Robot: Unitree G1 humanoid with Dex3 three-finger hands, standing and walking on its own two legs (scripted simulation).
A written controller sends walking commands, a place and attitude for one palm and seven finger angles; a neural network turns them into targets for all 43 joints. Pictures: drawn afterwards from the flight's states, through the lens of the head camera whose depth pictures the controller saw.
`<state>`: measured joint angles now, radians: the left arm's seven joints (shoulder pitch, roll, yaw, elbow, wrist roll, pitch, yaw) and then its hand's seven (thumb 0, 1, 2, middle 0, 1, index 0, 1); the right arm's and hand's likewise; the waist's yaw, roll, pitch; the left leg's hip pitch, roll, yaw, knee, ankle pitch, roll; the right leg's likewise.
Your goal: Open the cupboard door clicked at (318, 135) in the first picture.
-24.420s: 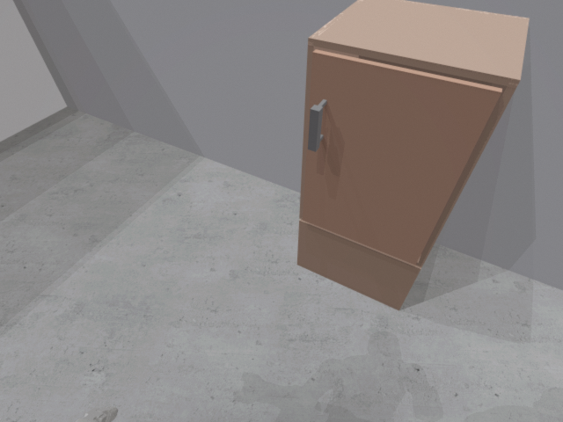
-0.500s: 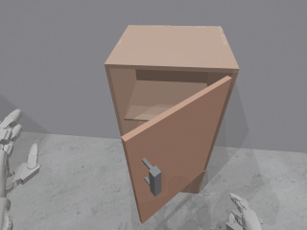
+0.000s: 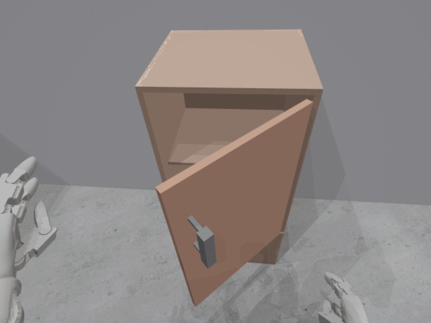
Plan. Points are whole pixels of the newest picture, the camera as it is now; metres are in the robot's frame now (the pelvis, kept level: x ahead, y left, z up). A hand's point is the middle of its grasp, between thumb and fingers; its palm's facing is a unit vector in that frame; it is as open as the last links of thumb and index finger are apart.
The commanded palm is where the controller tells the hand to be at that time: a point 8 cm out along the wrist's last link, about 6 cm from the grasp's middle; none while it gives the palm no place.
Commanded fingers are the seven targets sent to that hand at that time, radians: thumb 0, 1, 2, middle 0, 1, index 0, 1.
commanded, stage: step back with the hand held close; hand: left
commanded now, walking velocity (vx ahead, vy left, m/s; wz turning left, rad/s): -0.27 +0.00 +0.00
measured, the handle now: (200, 241) +0.29 +0.08 -0.02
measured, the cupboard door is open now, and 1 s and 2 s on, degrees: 45 45 45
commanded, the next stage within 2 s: stop stepping back and stand still in 1.10 s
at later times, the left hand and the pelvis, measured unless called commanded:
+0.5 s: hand (19, 256) +0.15 +0.29 +0.15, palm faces +0.36 -0.78 -0.51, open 7.4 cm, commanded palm +0.10 +0.33 +0.17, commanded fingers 0.00 0.90 0.90 -0.20 -0.30 -0.20 -0.30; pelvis -0.05 +0.03 -0.01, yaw -2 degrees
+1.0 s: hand out of the picture +0.03 +0.32 +0.15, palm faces +0.49 -0.75 -0.46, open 7.4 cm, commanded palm -0.04 +0.36 +0.17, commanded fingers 0.00 0.90 0.90 -0.20 -0.30 -0.20 -0.30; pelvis -0.16 +0.05 -0.03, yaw +5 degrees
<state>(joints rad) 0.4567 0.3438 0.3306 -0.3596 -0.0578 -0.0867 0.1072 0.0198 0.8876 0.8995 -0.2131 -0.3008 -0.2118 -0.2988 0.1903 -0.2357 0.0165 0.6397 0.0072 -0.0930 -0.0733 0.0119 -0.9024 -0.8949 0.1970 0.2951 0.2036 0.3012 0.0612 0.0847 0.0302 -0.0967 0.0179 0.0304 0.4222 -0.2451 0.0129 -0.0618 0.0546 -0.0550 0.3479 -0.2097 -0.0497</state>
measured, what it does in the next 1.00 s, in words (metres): walks backwards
